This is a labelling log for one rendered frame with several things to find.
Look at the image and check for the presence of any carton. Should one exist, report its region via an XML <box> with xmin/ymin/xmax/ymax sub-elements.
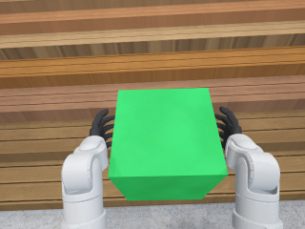
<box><xmin>108</xmin><ymin>88</ymin><xmax>228</xmax><ymax>201</ymax></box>

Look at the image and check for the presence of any robot left hand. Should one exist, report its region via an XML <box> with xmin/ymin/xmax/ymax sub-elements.
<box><xmin>89</xmin><ymin>109</ymin><xmax>115</xmax><ymax>149</ymax></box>

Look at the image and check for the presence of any robot left forearm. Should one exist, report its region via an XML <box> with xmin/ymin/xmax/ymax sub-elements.
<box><xmin>60</xmin><ymin>135</ymin><xmax>109</xmax><ymax>229</ymax></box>

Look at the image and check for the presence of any robot right hand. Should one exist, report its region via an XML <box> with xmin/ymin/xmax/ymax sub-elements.
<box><xmin>214</xmin><ymin>106</ymin><xmax>242</xmax><ymax>151</ymax></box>

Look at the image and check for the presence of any robot right forearm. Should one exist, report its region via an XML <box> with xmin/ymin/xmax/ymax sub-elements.
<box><xmin>225</xmin><ymin>134</ymin><xmax>283</xmax><ymax>229</ymax></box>

